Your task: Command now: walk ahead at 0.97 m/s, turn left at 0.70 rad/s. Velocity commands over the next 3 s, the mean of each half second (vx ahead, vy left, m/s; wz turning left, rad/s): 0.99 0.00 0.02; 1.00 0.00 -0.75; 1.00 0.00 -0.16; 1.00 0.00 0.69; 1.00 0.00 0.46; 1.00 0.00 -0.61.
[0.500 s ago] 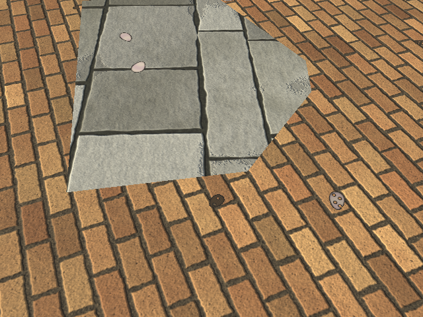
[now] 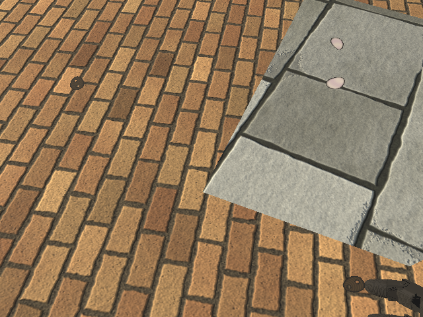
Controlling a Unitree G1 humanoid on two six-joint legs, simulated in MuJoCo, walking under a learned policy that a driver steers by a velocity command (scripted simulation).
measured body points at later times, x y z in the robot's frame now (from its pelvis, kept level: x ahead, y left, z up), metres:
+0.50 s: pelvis +0.43 +0.01 +0.01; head +0.46 +0.02 +0.46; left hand +0.65 +0.24 -0.07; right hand +0.43 -0.26 -0.12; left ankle +0.19 +0.06 -0.70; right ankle +0.69 -0.08 -0.67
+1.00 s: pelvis +0.91 -0.02 +0.01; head +0.93 -0.04 +0.46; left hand +1.02 +0.24 -0.11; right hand +1.09 -0.33 -0.01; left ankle +1.10 +0.05 -0.70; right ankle +0.68 -0.05 -0.68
